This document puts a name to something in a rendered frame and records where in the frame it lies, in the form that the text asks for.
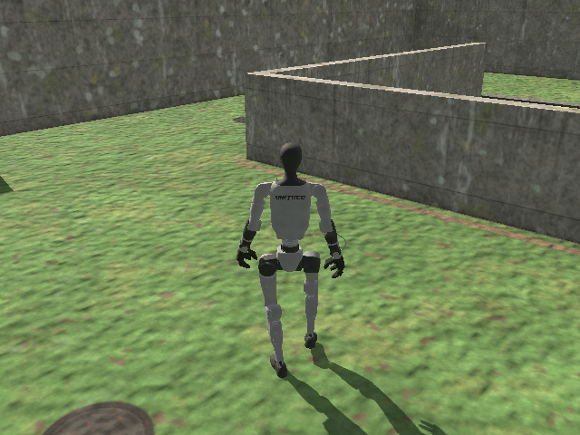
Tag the right robot upper arm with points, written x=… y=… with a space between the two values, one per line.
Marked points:
x=323 y=206

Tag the left robot hand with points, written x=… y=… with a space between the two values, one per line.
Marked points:
x=241 y=256

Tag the right robot forearm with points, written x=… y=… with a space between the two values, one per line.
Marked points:
x=332 y=243

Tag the left robot forearm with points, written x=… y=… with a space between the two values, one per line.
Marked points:
x=246 y=239

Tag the right robot foot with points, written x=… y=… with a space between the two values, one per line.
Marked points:
x=310 y=341

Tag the right robot shin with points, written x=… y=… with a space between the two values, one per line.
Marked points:
x=311 y=303

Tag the left robot upper arm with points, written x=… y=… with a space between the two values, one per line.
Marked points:
x=257 y=205

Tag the right robot hand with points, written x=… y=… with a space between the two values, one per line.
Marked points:
x=338 y=263

